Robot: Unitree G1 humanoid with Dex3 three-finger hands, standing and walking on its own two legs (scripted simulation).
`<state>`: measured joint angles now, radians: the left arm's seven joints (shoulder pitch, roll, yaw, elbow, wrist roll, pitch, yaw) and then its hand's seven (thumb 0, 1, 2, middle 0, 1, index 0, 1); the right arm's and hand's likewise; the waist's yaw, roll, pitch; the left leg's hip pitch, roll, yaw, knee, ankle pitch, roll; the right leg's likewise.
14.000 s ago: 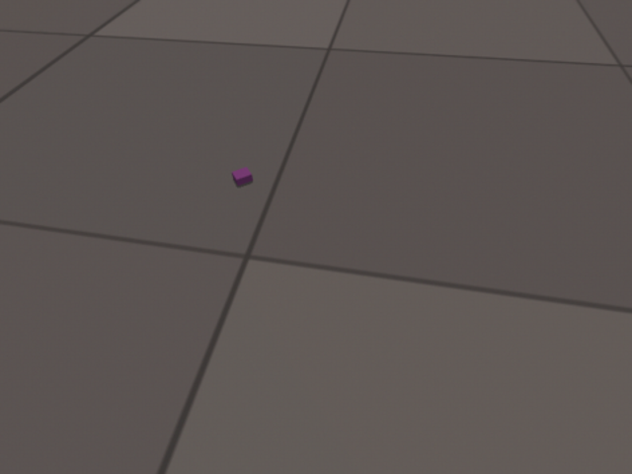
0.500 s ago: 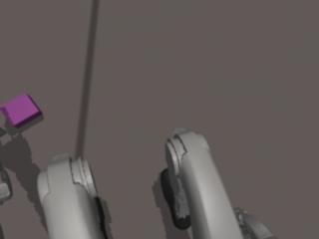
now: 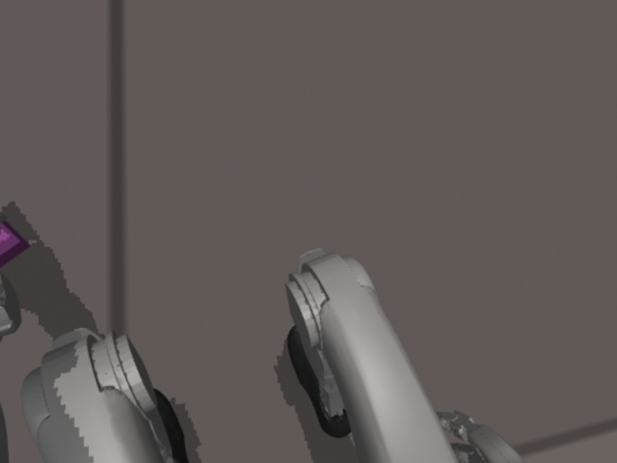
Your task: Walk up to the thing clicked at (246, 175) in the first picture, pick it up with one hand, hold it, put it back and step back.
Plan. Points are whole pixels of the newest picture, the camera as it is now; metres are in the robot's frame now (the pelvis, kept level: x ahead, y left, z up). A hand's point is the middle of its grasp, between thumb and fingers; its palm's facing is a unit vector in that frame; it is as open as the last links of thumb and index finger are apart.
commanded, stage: approach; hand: left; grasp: from above
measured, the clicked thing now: out of the picture +0.47 +0.33 -0.30
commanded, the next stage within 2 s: close in in 0.14 s
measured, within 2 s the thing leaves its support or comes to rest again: neither
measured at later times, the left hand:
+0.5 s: hand out of the picture +0.44 +0.33 -0.19, palm faces -0.35 -0.23 -0.91, open 14.4 cm
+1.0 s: hand out of the picture +0.47 +0.32 -0.24, palm faces -0.34 -0.27 -0.90, open 14.6 cm
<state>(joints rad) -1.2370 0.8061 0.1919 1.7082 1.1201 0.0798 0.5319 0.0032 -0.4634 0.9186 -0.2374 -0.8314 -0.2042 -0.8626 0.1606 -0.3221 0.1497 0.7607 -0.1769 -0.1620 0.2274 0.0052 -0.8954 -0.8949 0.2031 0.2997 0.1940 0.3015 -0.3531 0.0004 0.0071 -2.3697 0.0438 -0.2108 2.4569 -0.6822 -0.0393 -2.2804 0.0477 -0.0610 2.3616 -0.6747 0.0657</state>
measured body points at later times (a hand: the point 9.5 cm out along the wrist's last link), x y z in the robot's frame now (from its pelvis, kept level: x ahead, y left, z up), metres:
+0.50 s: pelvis +0.00 +0.00 +0.00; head +0.24 +0.09 +0.36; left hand +0.46 +0.34 -0.14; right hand +0.07 -0.26 -0.10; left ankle +0.07 +0.14 -0.28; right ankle +0.10 -0.13 -0.28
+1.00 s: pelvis +0.00 +0.01 -0.01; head +0.28 +0.10 +0.33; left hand +0.48 +0.33 -0.19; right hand +0.00 -0.24 -0.07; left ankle +0.07 +0.14 -0.28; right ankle +0.10 -0.13 -0.28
